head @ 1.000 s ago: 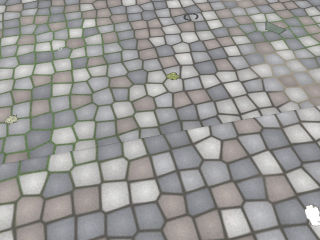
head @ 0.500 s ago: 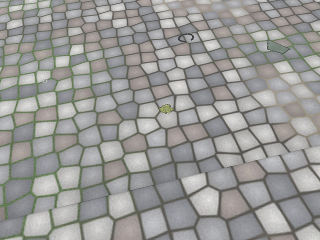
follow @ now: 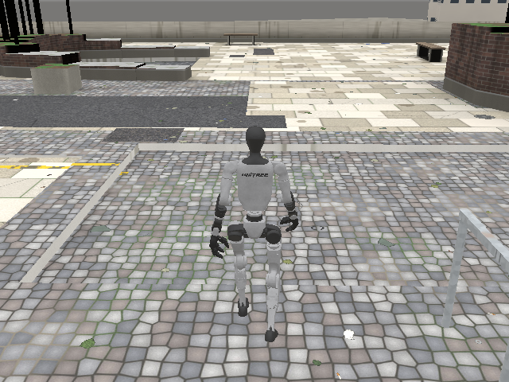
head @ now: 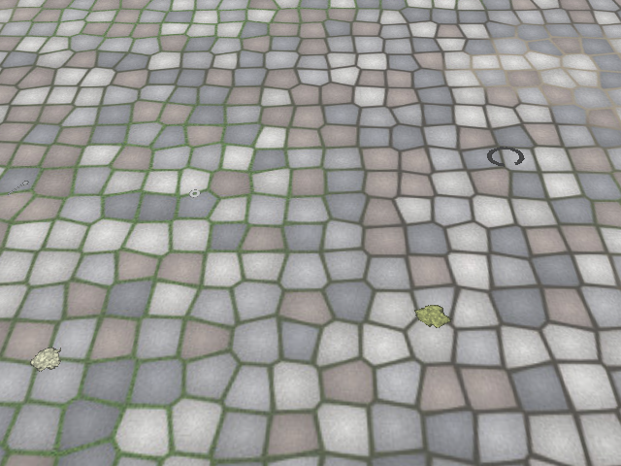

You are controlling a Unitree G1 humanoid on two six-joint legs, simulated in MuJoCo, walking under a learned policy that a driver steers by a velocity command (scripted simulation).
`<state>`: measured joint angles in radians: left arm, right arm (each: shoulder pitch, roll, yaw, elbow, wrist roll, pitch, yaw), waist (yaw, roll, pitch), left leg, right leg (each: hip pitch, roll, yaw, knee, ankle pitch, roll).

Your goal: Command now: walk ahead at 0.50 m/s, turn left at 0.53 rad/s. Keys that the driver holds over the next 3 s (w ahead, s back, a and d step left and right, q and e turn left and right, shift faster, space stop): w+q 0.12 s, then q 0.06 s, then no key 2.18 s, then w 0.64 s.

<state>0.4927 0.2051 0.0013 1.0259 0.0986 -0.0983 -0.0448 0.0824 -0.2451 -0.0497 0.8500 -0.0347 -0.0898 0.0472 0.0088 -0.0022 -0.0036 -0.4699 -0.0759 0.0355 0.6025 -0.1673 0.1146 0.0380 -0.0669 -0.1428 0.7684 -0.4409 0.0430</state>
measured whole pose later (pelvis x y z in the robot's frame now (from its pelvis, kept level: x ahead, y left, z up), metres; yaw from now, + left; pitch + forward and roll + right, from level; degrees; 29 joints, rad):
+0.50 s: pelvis +0.23 -0.02 +0.02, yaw +13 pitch +2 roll -1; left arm 0.30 0.24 0.00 0.85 0.02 -0.12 -0.02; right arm 0.14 -0.27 -0.06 0.74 -0.07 -0.08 0.03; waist 0.03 0.03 0.01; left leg -0.56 0.02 -0.05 1.10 -0.44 -0.11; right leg -0.32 0.01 -0.06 0.44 -0.15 -0.02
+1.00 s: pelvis +0.27 +0.01 +0.02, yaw +13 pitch +0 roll -1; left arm 0.11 0.26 0.03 0.80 -0.01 -0.08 -0.08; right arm 0.18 -0.27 -0.08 0.76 0.00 -0.04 0.08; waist -0.01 0.01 0.05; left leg -0.23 0.02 0.03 0.52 -0.30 0.01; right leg -0.22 -0.03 -0.05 0.46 -0.24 0.03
